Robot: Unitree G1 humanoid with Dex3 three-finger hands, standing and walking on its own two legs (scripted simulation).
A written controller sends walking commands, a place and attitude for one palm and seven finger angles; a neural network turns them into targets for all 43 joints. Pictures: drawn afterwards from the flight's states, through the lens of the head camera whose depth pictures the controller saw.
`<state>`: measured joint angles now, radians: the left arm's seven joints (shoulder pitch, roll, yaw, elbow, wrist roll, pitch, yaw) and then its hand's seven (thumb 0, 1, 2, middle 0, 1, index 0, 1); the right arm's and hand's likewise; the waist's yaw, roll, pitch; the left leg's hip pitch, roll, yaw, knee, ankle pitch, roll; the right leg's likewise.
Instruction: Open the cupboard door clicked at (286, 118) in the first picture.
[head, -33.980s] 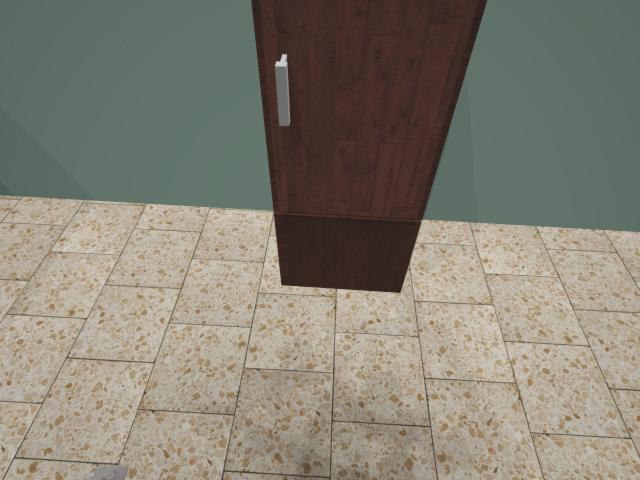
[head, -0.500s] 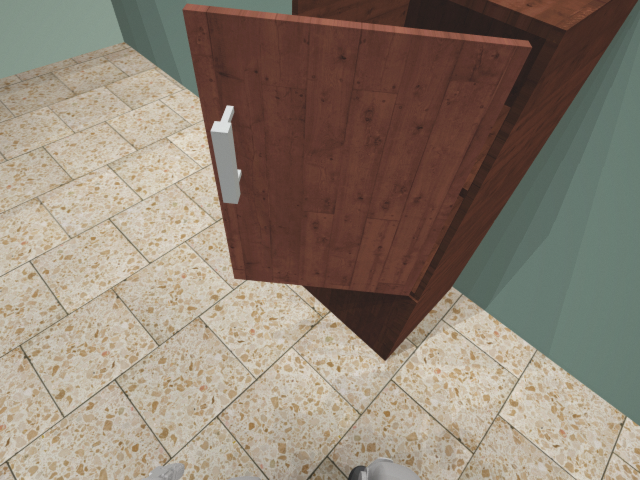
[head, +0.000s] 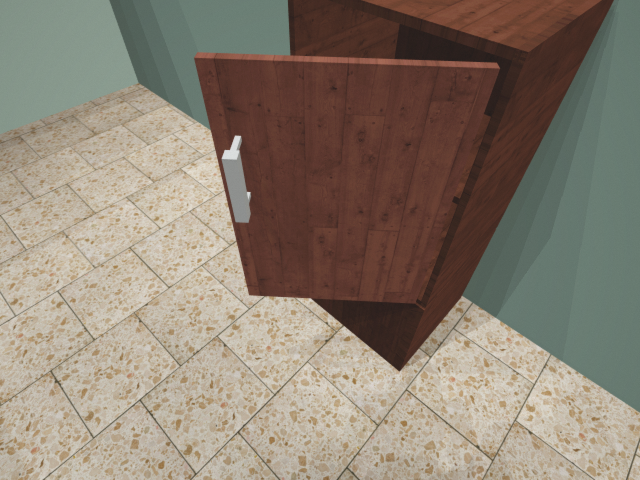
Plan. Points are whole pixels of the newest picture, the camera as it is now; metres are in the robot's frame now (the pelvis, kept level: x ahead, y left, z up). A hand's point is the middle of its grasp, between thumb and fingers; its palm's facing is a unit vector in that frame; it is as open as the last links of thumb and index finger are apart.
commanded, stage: come to a stop and stand still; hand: left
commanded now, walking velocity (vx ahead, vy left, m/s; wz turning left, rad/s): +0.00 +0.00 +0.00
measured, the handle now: (240, 180) +0.56 +0.17 +0.05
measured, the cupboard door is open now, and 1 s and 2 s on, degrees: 40 40 40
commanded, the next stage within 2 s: look again from close up in 0.20 s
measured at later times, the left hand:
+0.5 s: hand out of the picture -0.02 +0.16 -0.18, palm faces +0.03 -0.98 -0.18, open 7.4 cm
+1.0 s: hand out of the picture -0.04 +0.19 -0.19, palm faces +0.02 -0.98 -0.19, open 7.4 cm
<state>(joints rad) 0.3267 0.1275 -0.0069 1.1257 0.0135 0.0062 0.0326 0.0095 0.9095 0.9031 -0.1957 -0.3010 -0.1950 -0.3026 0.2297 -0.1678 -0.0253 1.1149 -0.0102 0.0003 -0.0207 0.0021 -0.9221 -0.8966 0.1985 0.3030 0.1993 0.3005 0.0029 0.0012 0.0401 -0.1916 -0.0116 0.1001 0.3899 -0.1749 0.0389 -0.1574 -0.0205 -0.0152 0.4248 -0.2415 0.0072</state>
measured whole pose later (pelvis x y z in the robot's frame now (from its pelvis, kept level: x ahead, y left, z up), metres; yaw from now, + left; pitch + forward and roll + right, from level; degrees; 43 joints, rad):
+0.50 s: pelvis -0.02 +0.00 -0.01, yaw +1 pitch -2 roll -1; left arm 0.32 0.12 -0.02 1.08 0.02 -0.02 0.05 0.01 0.91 0.90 -0.20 -0.30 -0.20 -0.30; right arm 0.33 -0.12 0.00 1.08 -0.02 -0.02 -0.02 0.01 -0.90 -0.90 0.20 0.30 0.20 0.30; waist -0.03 0.02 0.03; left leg -0.27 -0.01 0.08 0.53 -0.21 0.05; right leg -0.21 -0.02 -0.04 0.52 -0.27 0.01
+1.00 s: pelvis -0.03 +0.02 -0.01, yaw +2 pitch -2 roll -1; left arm 0.35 0.17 -0.03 1.05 0.02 -0.01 0.04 0.01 0.91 0.90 -0.20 -0.30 -0.20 -0.30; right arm 0.25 -0.20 0.00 0.99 -0.02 -0.01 -0.01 0.01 -0.90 -0.90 0.20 0.30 0.20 0.30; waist 0.00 0.00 0.02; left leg -0.31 -0.01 0.08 0.54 -0.21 0.07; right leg -0.23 -0.03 -0.04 0.51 -0.25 0.02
